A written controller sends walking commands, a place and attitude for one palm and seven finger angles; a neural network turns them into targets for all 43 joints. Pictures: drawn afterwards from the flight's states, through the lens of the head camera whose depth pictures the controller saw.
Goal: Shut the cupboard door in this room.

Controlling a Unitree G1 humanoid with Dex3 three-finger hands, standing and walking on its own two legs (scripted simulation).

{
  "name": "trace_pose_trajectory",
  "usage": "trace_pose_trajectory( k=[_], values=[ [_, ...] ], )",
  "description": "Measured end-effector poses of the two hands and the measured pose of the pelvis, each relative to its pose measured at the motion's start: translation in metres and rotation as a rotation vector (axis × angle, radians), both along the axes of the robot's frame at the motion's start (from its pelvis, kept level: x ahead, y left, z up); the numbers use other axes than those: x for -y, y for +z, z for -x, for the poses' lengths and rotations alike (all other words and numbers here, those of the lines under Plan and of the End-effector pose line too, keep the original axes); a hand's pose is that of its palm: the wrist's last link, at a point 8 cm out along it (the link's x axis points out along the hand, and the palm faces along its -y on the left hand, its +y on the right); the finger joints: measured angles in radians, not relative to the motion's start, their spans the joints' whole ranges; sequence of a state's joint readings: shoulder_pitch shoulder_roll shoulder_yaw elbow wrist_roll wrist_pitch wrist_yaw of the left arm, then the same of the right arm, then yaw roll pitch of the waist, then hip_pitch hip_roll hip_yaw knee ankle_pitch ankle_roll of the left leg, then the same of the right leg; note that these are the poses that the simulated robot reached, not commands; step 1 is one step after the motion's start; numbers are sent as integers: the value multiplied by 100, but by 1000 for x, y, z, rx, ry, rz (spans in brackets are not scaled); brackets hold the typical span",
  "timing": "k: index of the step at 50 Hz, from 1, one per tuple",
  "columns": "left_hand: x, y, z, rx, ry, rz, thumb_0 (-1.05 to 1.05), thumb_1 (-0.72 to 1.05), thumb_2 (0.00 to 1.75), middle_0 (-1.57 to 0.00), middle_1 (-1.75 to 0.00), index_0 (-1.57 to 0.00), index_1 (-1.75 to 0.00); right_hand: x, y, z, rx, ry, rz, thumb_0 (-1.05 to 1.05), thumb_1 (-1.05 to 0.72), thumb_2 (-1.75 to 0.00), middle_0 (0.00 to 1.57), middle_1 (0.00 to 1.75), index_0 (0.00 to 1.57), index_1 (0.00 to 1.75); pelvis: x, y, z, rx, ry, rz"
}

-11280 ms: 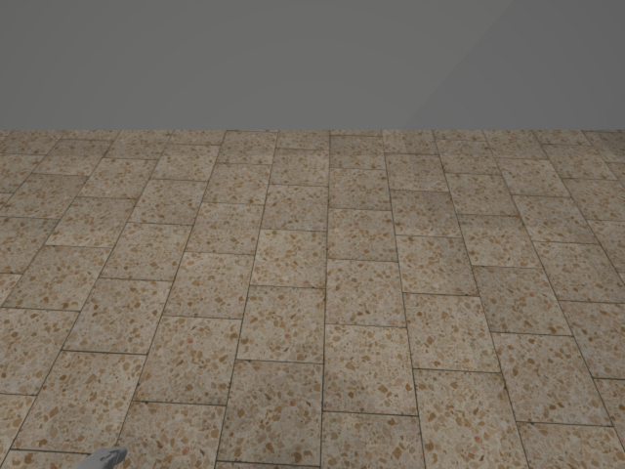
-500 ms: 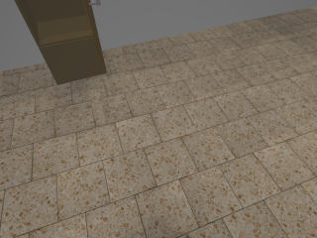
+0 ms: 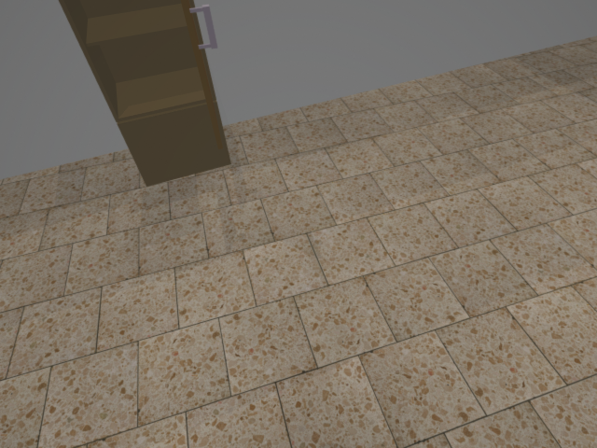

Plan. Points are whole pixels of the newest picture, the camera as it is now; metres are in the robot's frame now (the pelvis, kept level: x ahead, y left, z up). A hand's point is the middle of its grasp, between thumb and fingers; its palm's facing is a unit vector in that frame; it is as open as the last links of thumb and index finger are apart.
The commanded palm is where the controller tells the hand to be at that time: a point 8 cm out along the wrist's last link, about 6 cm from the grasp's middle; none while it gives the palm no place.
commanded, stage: stand and wait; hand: left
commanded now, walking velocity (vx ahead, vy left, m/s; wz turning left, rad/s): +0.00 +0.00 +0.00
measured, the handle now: (203, 28) +1.27 +0.37 +0.07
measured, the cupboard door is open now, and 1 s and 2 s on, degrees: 84 84 84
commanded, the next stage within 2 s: turn or walk to find it in 0.54 s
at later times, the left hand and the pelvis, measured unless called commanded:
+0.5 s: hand out of the picture -0.02 +0.16 -0.17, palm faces +0.05 -0.99 -0.16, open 7.4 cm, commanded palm none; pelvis -0.02 +0.00 +0.01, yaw +0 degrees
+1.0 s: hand out of the picture -0.02 +0.21 -0.19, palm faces +0.17 -0.96 -0.20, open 7.4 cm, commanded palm none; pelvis -0.03 +0.02 -0.01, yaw +6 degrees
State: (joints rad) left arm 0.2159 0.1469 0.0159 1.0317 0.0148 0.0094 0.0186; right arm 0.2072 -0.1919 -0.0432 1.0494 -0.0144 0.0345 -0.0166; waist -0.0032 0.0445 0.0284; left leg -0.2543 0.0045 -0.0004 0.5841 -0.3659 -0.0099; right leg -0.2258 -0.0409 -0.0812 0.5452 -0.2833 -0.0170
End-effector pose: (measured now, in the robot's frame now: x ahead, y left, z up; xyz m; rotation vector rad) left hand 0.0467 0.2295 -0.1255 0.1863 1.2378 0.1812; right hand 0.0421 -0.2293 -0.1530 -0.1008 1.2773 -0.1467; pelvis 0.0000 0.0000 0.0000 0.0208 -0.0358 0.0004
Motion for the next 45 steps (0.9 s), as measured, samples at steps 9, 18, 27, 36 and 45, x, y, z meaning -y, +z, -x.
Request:
trace_pose_trajectory(
  k=[9,18,27,36,45],
  values=[
    [9,-11,39,-99,59,31,1,92,90,-21,-30,-21,-30,12,0,55,-160,9,37,1,-92,-90,19,29,19,30,6,-1,3,-17,22,28],
    [16,-16,66,-170,62,77,1,91,90,-20,-30,-20,-30,-13,9,81,-200,-5,11,1,-91,-90,19,29,19,30,2,6,10,1,1,16],
    [16,-15,79,-174,54,87,1,91,90,-20,-30,-20,-30,-36,8,80,-152,-14,-28,1,-91,-90,20,29,19,30,-5,7,18,4,-9,16],
    [7,-17,87,-166,87,78,1,91,90,-20,-30,-20,-30,-40,5,88,-172,3,-29,1,-91,-90,20,29,20,30,-11,4,25,-12,20,14],
    [-11,-22,89,-128,148,50,1,90,90,-20,-30,-20,-30,-24,2,70,-167,63,15,1,-91,-90,20,29,20,30,-14,-5,31,-38,78,28]
  ],
)
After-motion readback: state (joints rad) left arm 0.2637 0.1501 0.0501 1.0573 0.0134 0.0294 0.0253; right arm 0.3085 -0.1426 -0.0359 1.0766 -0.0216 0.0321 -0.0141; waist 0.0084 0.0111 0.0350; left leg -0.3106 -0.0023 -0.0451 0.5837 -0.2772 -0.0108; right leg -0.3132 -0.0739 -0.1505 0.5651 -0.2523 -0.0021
